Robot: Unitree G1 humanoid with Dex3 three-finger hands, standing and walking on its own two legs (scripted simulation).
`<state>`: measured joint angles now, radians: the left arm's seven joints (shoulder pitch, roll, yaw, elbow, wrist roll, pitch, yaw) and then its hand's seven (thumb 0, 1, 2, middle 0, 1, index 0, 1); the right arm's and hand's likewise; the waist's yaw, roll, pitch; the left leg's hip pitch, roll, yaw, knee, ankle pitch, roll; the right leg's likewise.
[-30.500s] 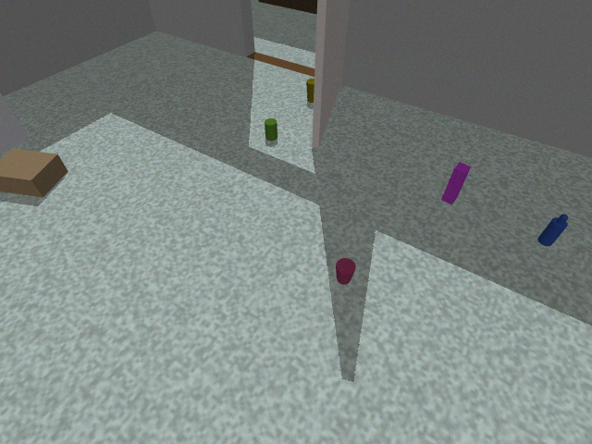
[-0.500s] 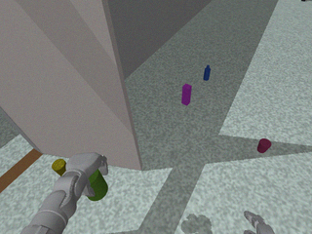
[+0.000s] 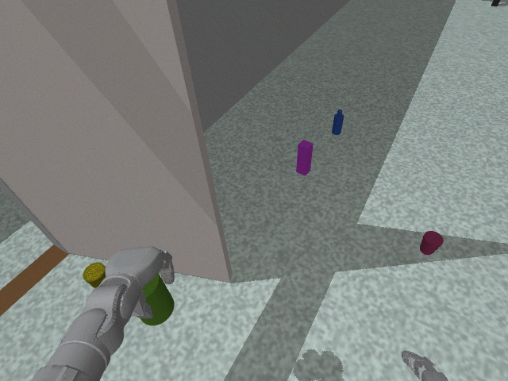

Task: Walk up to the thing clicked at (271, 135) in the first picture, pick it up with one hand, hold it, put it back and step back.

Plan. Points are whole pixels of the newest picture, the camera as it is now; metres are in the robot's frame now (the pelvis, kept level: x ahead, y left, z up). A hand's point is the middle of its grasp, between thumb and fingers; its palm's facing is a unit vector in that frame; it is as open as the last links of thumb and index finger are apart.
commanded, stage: crouch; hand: left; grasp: from above
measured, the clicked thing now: (148, 296) +0.31 +0.23 -0.09
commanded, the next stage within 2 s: lower in 1.84 s
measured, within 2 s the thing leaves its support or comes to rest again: neither
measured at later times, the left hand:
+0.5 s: hand (160, 314) +0.31 +0.24 -0.19, palm faces -0.42 +0.05 -0.91, open 8.4 cm
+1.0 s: hand (178, 335) +0.35 +0.26 -0.43, palm faces -0.46 -0.01 -0.89, open 8.3 cm
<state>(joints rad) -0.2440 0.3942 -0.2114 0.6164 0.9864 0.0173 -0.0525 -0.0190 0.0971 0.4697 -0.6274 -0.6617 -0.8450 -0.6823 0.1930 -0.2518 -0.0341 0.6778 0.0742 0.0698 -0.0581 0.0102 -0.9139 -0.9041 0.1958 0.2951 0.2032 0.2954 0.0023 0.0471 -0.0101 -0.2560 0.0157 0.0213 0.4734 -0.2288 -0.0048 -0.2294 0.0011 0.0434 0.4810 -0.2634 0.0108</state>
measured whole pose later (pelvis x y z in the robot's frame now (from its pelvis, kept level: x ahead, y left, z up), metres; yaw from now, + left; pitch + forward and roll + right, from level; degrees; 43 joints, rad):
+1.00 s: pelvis -0.08 +0.01 -0.28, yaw -2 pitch +36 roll -5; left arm -0.76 0.56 0.02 1.27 1.21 -0.15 0.35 0.00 0.09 0.54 -0.58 -0.71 -0.83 -0.73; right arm 0.21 -0.23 -0.02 0.76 -0.07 -0.04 0.03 0.01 -0.90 -0.90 0.20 0.29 0.21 0.29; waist -0.17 0.04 -0.19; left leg -1.90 0.02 -0.07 1.87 -0.61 0.01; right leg -1.81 0.03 -0.03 1.84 -0.66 0.03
